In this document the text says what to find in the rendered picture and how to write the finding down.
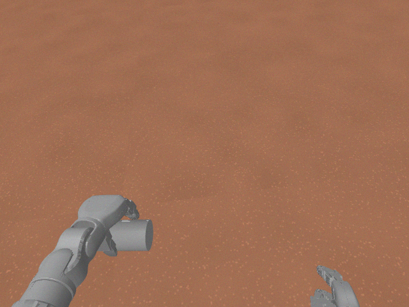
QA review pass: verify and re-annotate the left robot hand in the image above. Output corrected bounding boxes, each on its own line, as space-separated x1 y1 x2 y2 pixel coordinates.
78 194 139 256

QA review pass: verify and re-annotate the can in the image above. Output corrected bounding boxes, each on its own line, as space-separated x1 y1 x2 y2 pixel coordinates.
97 219 153 251

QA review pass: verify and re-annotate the right robot hand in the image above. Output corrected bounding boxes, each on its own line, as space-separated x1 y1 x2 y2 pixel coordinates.
310 265 360 307

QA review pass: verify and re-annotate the left robot arm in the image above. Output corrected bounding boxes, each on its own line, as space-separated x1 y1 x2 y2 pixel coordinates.
12 217 106 307

